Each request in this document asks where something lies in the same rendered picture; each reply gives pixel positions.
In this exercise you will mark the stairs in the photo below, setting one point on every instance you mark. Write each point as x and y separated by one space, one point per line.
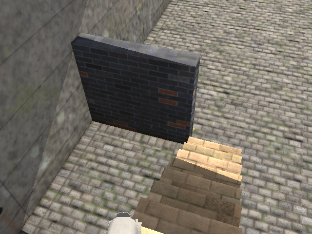
199 193

